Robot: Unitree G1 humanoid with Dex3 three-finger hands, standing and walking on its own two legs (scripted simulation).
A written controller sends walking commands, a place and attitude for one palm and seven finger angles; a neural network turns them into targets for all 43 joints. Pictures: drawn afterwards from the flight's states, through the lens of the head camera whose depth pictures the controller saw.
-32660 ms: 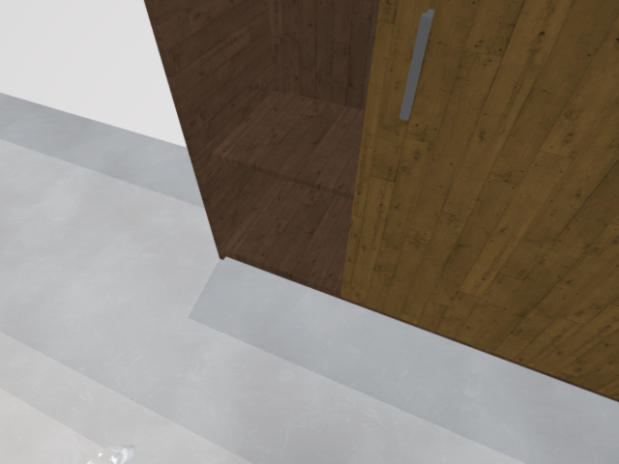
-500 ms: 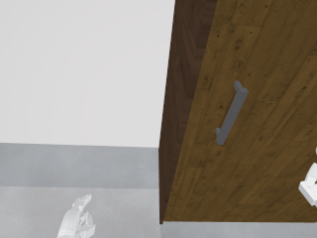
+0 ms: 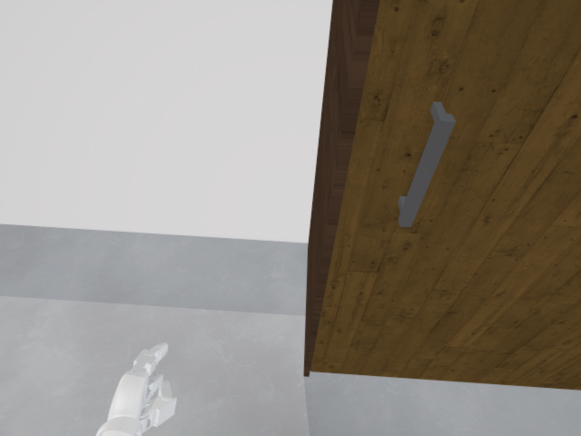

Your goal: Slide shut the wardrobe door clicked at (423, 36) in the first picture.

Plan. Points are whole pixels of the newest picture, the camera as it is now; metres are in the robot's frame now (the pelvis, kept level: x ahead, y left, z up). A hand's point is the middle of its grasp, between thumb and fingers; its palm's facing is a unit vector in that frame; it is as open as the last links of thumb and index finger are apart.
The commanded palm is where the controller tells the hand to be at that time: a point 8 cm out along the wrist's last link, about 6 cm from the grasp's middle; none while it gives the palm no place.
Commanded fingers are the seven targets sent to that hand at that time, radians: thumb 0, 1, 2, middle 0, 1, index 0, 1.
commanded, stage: step back with the hand held close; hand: right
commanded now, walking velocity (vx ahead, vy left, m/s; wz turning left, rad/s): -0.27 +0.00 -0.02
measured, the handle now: (420, 169) +0.42 -0.16 +0.17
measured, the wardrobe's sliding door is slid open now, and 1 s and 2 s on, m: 0.00 0.00 0.00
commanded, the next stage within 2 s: stop stepping back and stand still in 0.66 s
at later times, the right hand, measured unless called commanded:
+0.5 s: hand out of the picture +0.09 -0.27 +0.18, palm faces +0.54 +0.72 -0.43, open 7.4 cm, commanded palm +0.04 -0.30 +0.19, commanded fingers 0.00 -0.90 -0.90 0.20 0.30 0.20 0.30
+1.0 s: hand out of the picture -0.04 -0.26 +0.17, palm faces +0.37 +0.79 -0.49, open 7.4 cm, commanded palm -0.09 -0.31 +0.19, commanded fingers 0.00 -0.90 -0.90 0.20 0.30 0.20 0.30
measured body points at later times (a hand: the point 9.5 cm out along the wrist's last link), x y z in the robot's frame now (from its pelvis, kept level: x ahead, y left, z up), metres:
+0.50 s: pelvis -0.10 +0.00 +0.00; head -0.10 +0.01 +0.45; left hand +0.08 +0.22 -0.09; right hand +0.05 -0.31 +0.21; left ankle -0.18 +0.10 -0.73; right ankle +0.05 -0.10 -0.72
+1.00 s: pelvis -0.24 -0.01 +0.01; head -0.24 -0.02 +0.46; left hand -0.08 +0.23 -0.06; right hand -0.07 -0.30 +0.20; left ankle -0.24 +0.09 -0.73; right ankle -0.13 -0.11 -0.72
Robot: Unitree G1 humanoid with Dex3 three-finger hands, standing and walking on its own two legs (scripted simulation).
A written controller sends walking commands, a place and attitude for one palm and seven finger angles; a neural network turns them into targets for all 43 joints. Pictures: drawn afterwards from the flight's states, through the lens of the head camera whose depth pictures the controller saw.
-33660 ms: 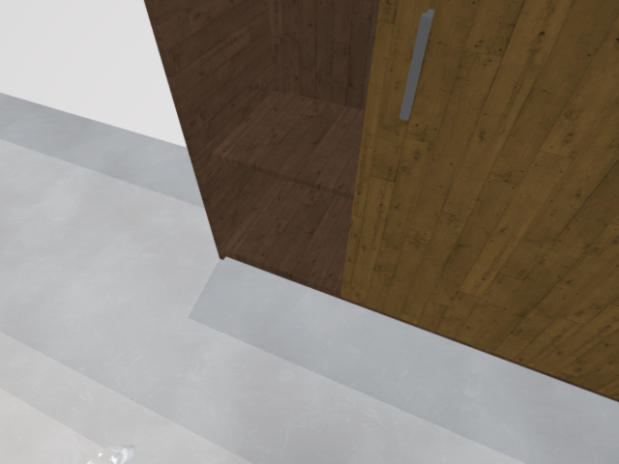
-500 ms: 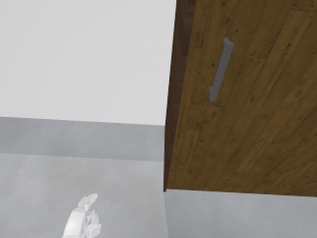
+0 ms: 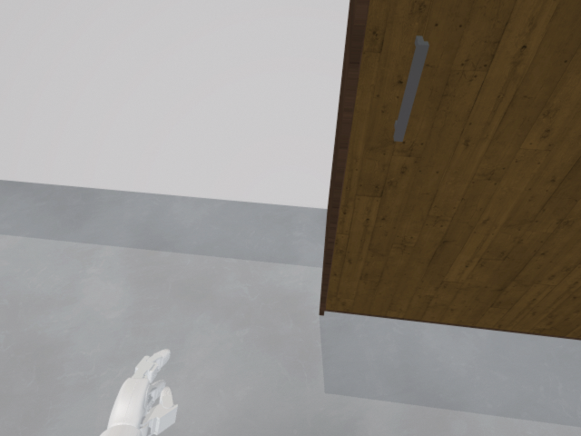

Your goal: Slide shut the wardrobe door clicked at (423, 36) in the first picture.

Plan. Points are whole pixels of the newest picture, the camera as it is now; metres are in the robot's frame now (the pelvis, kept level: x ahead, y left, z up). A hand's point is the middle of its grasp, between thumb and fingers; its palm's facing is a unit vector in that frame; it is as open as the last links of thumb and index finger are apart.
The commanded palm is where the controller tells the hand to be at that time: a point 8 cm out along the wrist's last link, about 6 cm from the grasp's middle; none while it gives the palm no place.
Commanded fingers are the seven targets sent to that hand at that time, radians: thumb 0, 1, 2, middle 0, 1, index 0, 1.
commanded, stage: stop stepping back and stand still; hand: right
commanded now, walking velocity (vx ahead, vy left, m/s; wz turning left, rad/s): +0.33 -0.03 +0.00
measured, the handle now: (408, 91) +0.66 -0.17 +0.17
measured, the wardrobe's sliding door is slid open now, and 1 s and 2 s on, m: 0.00 0.00 0.00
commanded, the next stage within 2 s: let the arm hang, fingers relaxed in 0.68 s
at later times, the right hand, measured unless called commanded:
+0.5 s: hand out of the picture +0.11 -0.29 +0.19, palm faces +0.52 +0.71 -0.47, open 7.4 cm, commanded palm +0.06 -0.32 +0.18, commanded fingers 0.00 -0.90 -0.90 0.20 0.30 0.20 0.30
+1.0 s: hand out of the picture +0.07 -0.26 -0.12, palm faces +0.05 +0.94 -0.34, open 7.4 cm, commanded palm none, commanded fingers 0.00 -0.90 -0.90 0.20 0.30 0.20 0.30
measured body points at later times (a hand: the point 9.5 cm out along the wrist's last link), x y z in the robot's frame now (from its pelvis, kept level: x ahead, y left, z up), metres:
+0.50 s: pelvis -0.07 -0.01 +0.00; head -0.11 -0.01 +0.45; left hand +0.07 +0.20 -0.10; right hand +0.08 -0.33 +0.21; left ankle -0.04 +0.08 -0.73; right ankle -0.05 -0.14 -0.73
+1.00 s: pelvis -0.08 -0.03 -0.01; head -0.06 -0.02 +0.43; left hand +0.08 +0.22 -0.13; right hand +0.07 -0.30 -0.10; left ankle -0.07 +0.11 -0.73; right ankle -0.03 -0.14 -0.73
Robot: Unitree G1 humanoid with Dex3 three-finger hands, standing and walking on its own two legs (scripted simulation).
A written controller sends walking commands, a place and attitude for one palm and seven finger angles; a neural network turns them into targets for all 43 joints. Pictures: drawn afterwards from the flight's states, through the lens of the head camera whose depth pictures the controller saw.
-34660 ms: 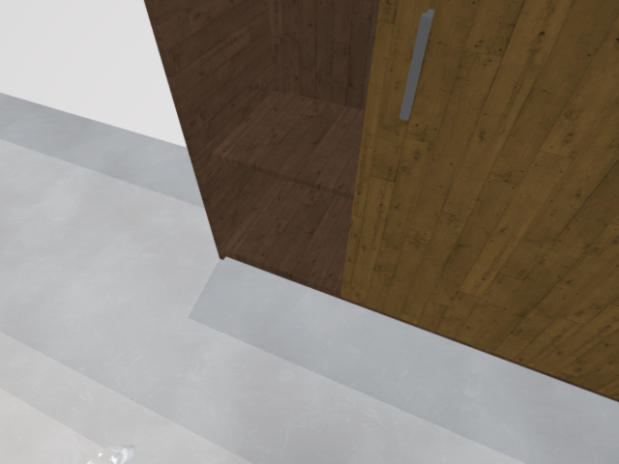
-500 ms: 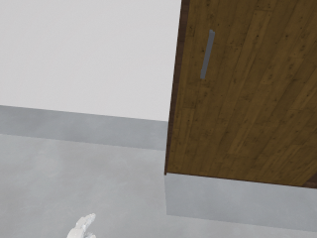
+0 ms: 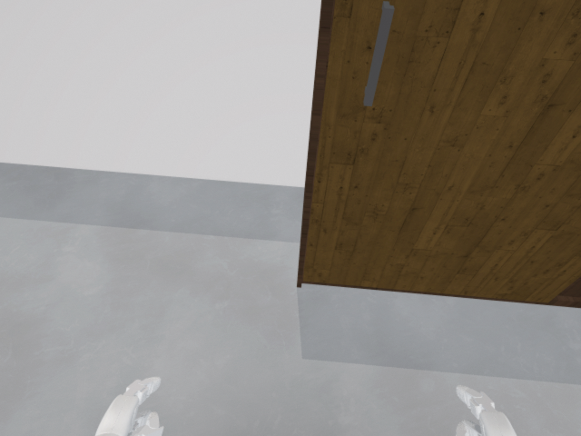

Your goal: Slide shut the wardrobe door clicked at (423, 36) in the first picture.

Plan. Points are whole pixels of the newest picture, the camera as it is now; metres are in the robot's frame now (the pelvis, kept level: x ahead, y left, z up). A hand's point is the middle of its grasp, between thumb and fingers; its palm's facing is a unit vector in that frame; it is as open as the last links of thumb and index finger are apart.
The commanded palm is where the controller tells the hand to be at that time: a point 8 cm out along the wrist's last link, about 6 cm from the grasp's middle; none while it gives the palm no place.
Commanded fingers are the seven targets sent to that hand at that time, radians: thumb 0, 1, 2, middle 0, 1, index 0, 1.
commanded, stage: let the arm hang, fingers relaxed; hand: right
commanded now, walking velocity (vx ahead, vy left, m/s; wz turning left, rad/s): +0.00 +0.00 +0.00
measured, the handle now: (376, 56) +0.74 -0.09 +0.18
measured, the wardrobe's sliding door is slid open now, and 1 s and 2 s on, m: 0.00 0.00 0.00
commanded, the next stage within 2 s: look to check the result in 0.88 s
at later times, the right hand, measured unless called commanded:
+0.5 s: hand out of the picture +0.00 -0.21 -0.15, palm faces -0.01 +0.96 -0.27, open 7.3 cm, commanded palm none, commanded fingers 0.00 -0.90 -0.90 0.20 0.30 0.20 0.30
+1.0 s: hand out of the picture +0.04 -0.20 -0.15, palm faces -0.02 +0.98 -0.22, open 7.3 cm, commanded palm none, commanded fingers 0.00 -0.90 -0.90 0.20 0.30 0.20 0.30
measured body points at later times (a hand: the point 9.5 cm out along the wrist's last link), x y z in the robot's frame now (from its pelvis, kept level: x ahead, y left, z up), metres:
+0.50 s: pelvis +0.00 -0.01 +0.02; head +0.03 +0.00 +0.47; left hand +0.03 +0.23 -0.14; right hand +0.00 -0.26 -0.13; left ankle -0.01 +0.14 -0.72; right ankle +0.05 -0.11 -0.72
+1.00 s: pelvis +0.02 -0.01 +0.02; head +0.04 -0.02 +0.47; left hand +0.04 +0.22 -0.13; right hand +0.04 -0.25 -0.14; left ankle -0.01 +0.14 -0.72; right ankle +0.05 -0.11 -0.72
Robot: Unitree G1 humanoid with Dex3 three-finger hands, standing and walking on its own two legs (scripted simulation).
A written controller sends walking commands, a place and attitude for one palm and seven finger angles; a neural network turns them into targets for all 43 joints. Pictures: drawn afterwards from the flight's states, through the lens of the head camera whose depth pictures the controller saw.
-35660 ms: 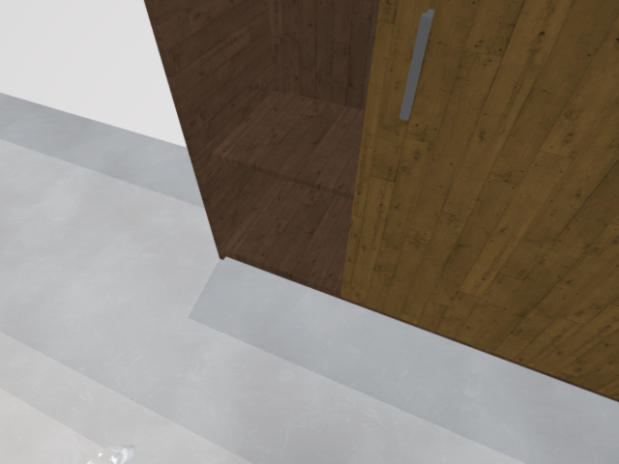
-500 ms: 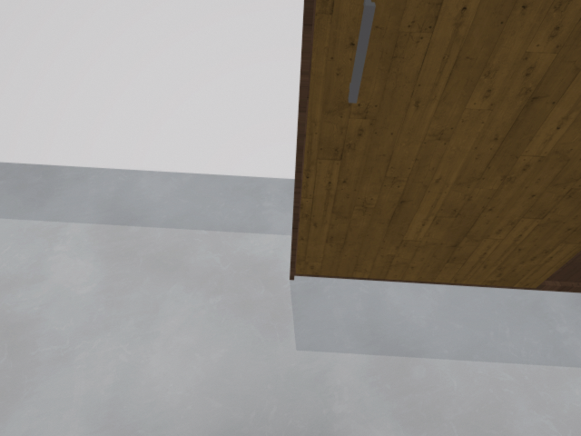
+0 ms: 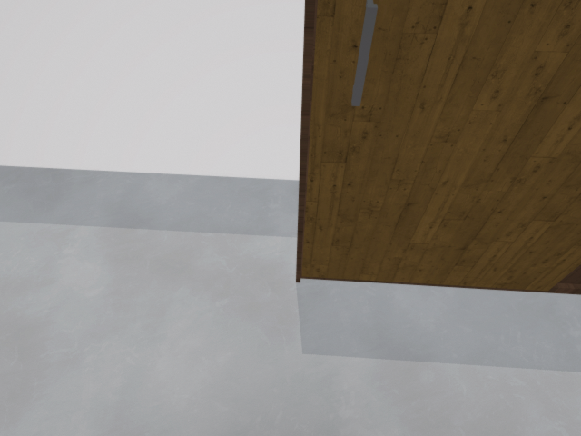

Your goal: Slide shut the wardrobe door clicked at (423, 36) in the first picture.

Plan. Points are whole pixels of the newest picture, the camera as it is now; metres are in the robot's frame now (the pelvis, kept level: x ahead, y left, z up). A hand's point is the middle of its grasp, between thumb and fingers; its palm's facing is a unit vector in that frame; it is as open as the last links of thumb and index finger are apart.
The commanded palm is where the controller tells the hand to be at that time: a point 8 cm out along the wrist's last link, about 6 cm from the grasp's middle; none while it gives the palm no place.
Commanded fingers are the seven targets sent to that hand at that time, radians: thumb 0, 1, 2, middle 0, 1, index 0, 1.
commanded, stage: look to check the result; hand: right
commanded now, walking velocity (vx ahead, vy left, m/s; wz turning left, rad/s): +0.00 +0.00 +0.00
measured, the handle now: (362, 55) +0.73 -0.08 +0.16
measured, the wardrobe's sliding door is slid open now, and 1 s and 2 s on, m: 0.00 0.00 0.00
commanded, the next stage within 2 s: stand and wait in 0.46 s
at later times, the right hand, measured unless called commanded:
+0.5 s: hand out of the picture +0.02 -0.18 -0.18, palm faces +0.00 +0.98 -0.21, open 7.3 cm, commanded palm none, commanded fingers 0.00 -0.90 -0.90 0.20 0.30 0.20 0.30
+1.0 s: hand out of the picture +0.02 -0.18 -0.18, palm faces +0.00 +0.98 -0.21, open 7.3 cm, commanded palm none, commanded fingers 0.00 -0.90 -0.90 0.20 0.30 0.20 0.30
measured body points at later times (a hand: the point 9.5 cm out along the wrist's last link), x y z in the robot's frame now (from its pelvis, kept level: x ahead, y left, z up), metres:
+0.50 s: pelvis +0.01 +0.00 +0.00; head +0.03 +0.00 +0.45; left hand +0.04 +0.23 -0.16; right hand +0.02 -0.23 -0.16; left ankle -0.02 +0.15 -0.74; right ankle +0.03 -0.10 -0.74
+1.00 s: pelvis +0.01 +0.00 +0.00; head +0.04 +0.00 +0.45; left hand +0.03 +0.24 -0.16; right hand +0.02 -0.23 -0.16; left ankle -0.02 +0.15 -0.74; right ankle +0.03 -0.10 -0.74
